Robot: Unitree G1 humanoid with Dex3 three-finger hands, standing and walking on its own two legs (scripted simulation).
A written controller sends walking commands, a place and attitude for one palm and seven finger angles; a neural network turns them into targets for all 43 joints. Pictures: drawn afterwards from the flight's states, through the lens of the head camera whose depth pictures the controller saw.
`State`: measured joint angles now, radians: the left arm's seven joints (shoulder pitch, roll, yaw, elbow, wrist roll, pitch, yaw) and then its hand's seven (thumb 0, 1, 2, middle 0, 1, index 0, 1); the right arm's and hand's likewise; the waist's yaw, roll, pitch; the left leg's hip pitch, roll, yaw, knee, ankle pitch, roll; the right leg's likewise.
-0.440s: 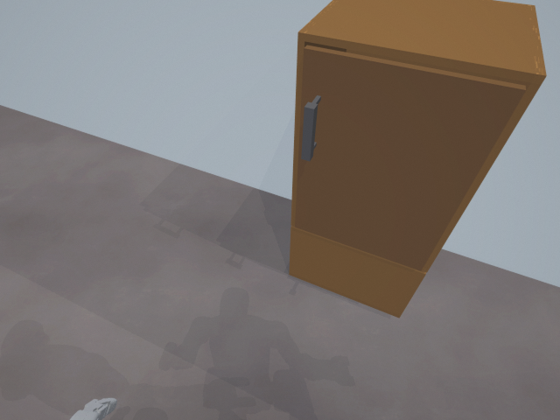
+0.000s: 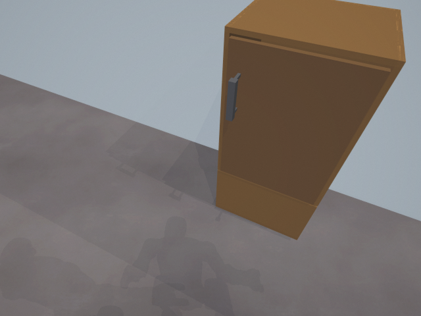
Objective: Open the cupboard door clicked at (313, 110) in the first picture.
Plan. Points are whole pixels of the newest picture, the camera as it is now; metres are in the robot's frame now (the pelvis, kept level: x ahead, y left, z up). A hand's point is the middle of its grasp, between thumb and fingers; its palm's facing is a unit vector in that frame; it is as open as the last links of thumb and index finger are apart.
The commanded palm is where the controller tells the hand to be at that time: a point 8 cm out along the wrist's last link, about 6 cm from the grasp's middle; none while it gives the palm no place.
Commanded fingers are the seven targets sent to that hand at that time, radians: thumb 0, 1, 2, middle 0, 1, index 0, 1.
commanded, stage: stand and wait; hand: left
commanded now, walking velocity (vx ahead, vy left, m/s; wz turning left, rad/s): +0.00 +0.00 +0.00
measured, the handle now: (234, 97) +0.75 -0.03 +0.00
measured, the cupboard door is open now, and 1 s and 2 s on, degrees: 0 0 0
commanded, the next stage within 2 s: look at it before walking up in 0.38 s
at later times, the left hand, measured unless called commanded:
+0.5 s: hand out of the picture +0.07 +0.24 -0.15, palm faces -0.03 -0.94 -0.34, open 7.4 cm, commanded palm none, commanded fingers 0.00 0.90 0.90 -0.20 -0.30 -0.20 -0.30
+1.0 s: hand out of the picture +0.07 +0.25 -0.15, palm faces -0.02 -0.94 -0.34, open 7.4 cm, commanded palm none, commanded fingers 0.00 0.90 0.90 -0.20 -0.30 -0.20 -0.30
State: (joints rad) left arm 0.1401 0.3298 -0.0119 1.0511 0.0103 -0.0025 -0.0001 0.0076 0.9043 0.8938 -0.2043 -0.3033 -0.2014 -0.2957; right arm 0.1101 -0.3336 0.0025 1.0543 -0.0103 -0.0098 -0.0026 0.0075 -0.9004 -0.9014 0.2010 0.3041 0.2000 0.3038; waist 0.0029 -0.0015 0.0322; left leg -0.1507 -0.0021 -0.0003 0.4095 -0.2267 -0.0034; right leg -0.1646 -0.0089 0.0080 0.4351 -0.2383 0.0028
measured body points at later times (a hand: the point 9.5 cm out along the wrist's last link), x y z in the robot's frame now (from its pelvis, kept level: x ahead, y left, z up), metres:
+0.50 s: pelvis -0.01 +0.00 +0.00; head -0.01 -0.01 +0.45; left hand +0.07 +0.29 -0.13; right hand +0.06 -0.30 -0.13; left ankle +0.00 +0.12 -0.74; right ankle +0.00 -0.12 -0.74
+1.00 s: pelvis +0.00 +0.00 +0.00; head +0.00 -0.01 +0.45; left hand +0.07 +0.29 -0.13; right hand +0.07 -0.30 -0.13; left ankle +0.00 +0.12 -0.74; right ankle +0.00 -0.12 -0.74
